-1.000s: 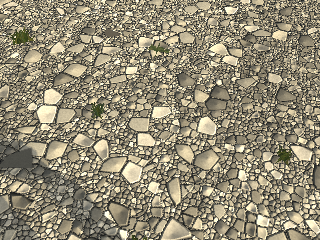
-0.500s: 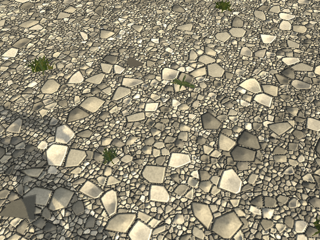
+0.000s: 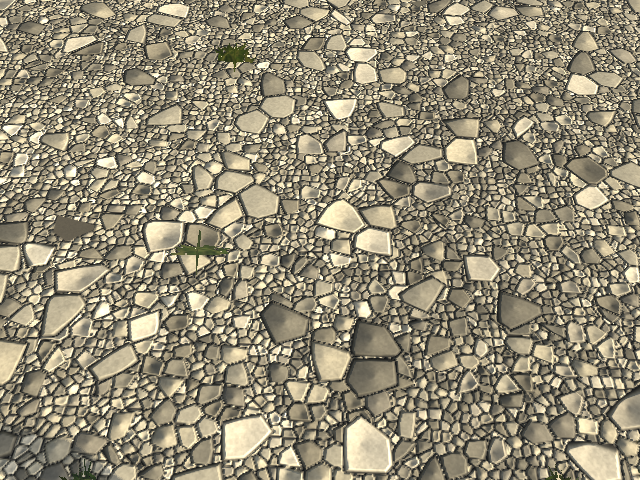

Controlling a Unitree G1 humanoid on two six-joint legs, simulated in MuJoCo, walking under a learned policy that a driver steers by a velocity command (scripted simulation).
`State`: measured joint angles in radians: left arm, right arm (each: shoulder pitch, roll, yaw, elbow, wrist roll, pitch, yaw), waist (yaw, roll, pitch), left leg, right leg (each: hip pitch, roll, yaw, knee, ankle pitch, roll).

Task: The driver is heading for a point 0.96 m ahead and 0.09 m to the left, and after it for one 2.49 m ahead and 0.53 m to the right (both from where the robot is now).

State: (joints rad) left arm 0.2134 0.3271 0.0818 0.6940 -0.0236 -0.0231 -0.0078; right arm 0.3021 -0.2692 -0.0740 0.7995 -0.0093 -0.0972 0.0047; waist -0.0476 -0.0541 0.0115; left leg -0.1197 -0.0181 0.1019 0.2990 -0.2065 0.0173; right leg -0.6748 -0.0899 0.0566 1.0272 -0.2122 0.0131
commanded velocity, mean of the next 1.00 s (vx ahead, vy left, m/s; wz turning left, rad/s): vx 0.47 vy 0.00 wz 0.20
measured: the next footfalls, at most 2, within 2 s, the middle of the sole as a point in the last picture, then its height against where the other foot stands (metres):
right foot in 0.24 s outside the picture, level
left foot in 0.78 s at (276, 440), level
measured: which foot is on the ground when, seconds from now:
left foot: down 0.00-0.24, up 0.26-0.76, down 0.78-1.00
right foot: up 0.00-0.22, down 0.24-0.80, up 0.82-1.00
